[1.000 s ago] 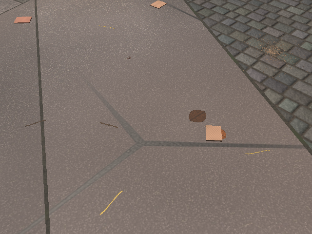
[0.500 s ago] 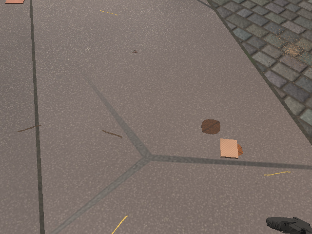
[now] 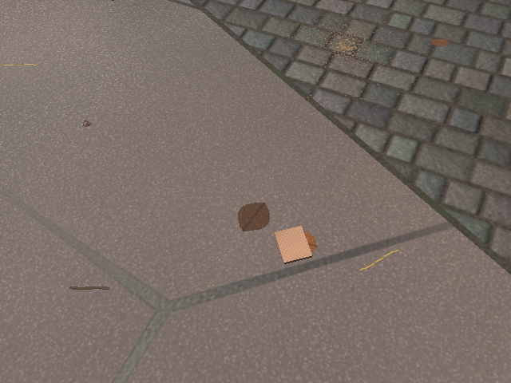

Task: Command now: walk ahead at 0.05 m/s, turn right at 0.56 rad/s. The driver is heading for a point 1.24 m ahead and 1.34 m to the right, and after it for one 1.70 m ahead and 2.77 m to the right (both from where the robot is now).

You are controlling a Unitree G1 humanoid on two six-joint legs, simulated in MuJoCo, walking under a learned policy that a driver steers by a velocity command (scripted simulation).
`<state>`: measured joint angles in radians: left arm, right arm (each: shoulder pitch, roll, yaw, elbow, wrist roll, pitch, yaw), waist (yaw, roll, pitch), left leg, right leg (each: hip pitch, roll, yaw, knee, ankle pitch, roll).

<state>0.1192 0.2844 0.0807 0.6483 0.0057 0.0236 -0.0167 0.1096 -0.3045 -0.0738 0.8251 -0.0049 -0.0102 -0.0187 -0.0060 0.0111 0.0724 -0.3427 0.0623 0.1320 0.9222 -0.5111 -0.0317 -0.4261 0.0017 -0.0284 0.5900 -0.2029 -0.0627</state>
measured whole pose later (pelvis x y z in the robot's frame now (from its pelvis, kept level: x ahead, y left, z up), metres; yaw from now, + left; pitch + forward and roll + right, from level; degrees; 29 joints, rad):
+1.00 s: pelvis +0.05 -0.03 +0.02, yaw -36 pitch +2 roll +2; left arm 0.37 0.26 0.05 0.64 -0.01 -0.03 0.01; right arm 0.14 -0.33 -0.10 0.75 0.00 -0.07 0.02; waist 0.02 0.04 0.00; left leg -0.58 0.05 -0.02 0.97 -0.22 -0.02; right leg -0.16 0.03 0.07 0.38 -0.25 -0.06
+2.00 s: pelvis +0.37 -0.42 +0.02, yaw -61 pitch +1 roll -1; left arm 0.31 0.27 0.05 0.70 0.00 -0.07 -0.03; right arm 0.18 -0.32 -0.04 0.78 0.01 -0.08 0.01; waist 0.02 0.04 0.05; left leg -0.60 0.13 -0.03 1.07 -0.27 -0.02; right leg -0.20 0.07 -0.03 0.34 -0.17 -0.07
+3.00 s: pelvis +0.66 -0.91 +0.01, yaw -61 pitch +1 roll -1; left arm 0.20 0.27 0.05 0.77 0.00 -0.08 -0.03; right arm 0.29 -0.31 -0.04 0.85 0.02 -0.07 0.01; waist -0.01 0.04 0.04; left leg -0.42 0.05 -0.03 1.14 -0.36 0.03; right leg -0.31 0.05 -0.06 0.43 -0.15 -0.06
